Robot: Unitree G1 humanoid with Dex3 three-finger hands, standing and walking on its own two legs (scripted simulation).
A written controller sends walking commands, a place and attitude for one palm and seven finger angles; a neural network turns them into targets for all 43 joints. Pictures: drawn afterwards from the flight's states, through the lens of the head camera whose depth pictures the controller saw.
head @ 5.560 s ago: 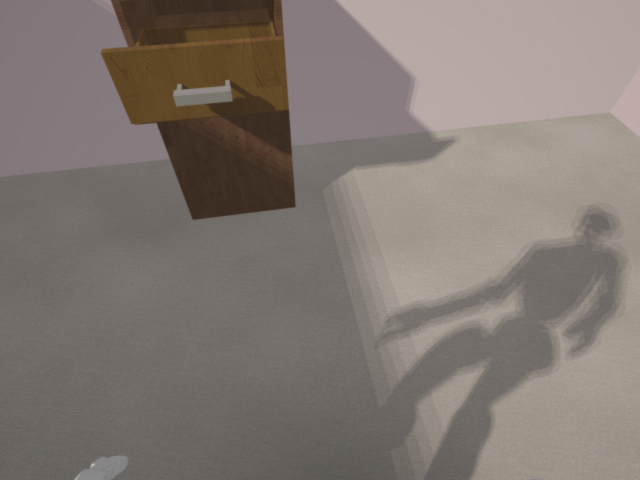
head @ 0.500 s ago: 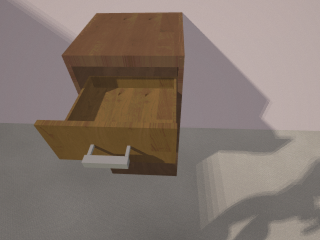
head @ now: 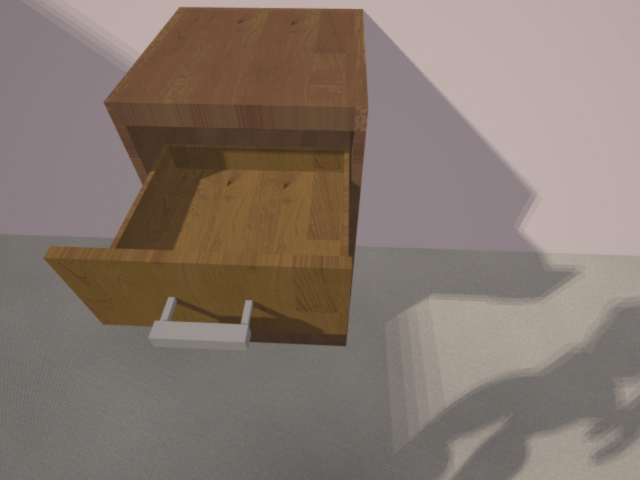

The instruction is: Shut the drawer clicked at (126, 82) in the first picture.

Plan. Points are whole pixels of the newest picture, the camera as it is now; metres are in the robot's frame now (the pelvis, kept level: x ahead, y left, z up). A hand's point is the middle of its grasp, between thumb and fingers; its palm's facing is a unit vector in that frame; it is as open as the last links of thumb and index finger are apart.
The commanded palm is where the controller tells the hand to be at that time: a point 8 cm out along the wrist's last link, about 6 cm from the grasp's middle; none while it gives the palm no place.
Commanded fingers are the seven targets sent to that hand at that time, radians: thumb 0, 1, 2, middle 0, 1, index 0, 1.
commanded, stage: raise the hand and make a fist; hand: left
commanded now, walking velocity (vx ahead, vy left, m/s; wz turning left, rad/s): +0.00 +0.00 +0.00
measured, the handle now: (205, 320) +0.32 +0.19 -0.01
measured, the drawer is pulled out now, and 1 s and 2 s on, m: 0.30 0.29 0.29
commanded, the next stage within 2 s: bring the fist close to the handle in 1.98 s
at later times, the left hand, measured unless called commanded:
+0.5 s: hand out of the picture +0.13 +0.15 -0.03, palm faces +0.03 -1.00 -0.01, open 6.1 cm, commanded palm +0.11 +0.21 -0.03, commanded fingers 0.00 0.90 0.90 -0.64 -0.78 -0.64 -0.78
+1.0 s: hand (184, 451) +0.15 +0.16 +0.02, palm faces +0.04 -1.00 -0.05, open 3.5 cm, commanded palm +0.11 +0.21 +0.03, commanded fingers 0.00 0.90 0.90 -1.14 -1.32 -1.14 -1.32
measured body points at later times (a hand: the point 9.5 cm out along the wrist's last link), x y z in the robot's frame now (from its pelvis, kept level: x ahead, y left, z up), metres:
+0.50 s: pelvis -0.02 -0.01 -0.07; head +0.02 +0.01 +0.38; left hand +0.12 +0.20 -0.03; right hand +0.24 -0.25 -0.08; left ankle -0.03 +0.11 -0.74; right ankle +0.01 -0.11 -0.74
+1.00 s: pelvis -0.02 -0.01 -0.06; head +0.03 -0.01 +0.39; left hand +0.14 +0.21 +0.02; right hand +0.16 -0.24 -0.14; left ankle -0.03 +0.11 -0.74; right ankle +0.00 -0.11 -0.74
